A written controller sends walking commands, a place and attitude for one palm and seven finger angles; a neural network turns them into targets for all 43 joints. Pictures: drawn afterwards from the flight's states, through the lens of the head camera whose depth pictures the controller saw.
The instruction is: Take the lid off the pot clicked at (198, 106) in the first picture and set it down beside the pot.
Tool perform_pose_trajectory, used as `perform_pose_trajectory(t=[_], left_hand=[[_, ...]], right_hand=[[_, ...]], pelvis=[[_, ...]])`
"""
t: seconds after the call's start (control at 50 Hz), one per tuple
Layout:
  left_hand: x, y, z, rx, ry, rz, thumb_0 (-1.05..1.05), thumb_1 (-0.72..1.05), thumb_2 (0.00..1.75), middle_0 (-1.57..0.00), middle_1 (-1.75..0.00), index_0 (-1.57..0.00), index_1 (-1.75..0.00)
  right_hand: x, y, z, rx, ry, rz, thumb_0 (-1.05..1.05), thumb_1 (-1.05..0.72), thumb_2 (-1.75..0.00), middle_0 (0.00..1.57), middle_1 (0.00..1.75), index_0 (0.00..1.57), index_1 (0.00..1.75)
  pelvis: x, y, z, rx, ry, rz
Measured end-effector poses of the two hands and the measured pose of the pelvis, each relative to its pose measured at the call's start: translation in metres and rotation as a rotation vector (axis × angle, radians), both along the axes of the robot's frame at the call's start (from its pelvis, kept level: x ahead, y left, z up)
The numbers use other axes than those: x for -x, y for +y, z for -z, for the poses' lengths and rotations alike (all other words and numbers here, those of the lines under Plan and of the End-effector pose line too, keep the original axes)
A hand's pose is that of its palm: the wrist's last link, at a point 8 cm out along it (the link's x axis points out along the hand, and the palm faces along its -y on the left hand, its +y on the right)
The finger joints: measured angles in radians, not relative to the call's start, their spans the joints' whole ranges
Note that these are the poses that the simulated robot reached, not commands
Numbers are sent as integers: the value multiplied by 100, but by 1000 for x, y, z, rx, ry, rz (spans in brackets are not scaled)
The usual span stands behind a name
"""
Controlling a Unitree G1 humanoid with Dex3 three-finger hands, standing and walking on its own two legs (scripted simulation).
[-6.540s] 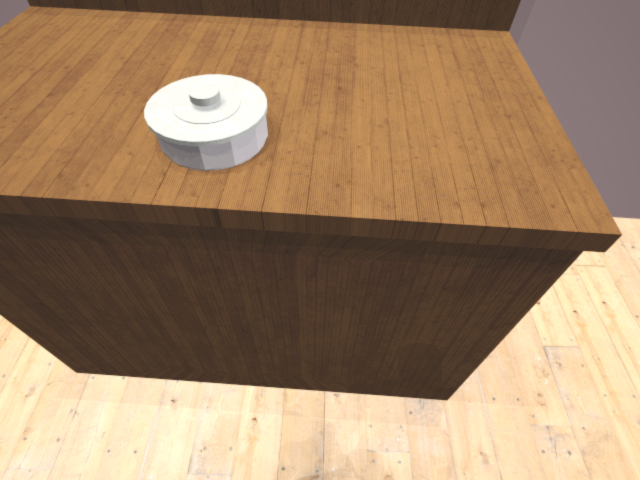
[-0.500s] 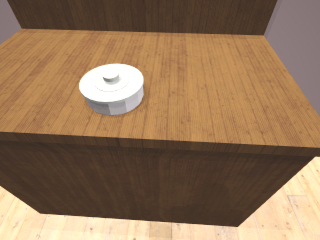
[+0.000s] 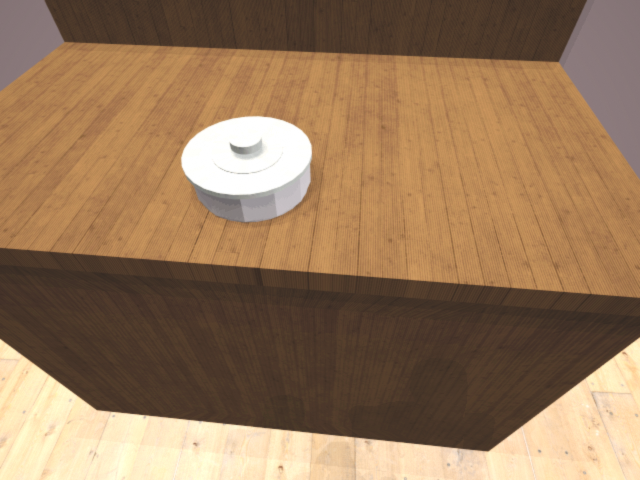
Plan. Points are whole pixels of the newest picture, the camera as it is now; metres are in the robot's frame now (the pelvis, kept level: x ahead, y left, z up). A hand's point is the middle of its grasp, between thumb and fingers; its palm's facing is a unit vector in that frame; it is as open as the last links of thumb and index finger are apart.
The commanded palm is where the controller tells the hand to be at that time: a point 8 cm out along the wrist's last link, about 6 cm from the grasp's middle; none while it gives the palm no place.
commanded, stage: look again from close up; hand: left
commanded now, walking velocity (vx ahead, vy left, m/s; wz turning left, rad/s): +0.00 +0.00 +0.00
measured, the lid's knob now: (245, 141) +0.51 +0.14 +0.16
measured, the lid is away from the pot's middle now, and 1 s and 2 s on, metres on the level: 0.00 0.00 0.00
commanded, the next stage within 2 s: lift the closed hand beside the body in 1.02 s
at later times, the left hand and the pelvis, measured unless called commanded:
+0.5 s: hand out of the picture +0.04 +0.19 -0.17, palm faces +0.01 -0.98 -0.22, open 7.4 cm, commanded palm none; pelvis +0.00 +0.01 +0.00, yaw -1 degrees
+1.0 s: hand out of the picture +0.03 +0.18 -0.17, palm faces +0.02 -0.98 -0.20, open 7.4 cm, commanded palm none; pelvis +0.01 +0.00 +0.01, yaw +0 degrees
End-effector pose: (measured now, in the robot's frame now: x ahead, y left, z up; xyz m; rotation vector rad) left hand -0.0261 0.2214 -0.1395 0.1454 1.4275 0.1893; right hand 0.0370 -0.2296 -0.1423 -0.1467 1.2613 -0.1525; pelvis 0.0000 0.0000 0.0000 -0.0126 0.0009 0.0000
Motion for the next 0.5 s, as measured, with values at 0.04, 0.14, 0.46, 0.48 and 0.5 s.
perform_pose_trajectory(t=[0.04, 0.14, 0.46, 0.48, 0.5], left_hand=[[-4, 6, 0, -7, -15, -1, 1, 91, 90, -20, -30, -20, -29], [-19, 18, -1, -16, -55, 14, 1, 91, 90, -20, -30, -20, -29], [-57, 23, -2, -10, -98, 58, 1, 91, 90, -20, -30, -20, -29], [-58, 22, -1, -8, -99, 58, 1, 91, 90, -20, -30, -20, -29], [-59, 21, -1, -7, -99, 58, 1, 91, 90, -20, -30, -20, -29]], right_hand=[[0, 4, 1, 1, -2, -5, 0, -93, -90, 20, 30, 19, 30], [3, 11, 0, 1, 7, -10, 0, -94, -90, 20, 30, 20, 30], [20, 15, -3, 1, 83, 9, 1, -92, -90, 20, 30, 20, 30], [21, 15, -3, 1, 85, 11, 1, -92, -90, 20, 30, 20, 30], [21, 15, -3, 1, 88, 12, 1, -92, -90, 20, 30, 20, 30]], pelvis=[[-1, 4, 0, -2, -3, 0], [0, 11, 0, -9, -5, 4], [-4, 12, -3, -20, 6, 9], [-4, 11, -3, -20, 5, 9], [-5, 11, -3, -20, 5, 9]])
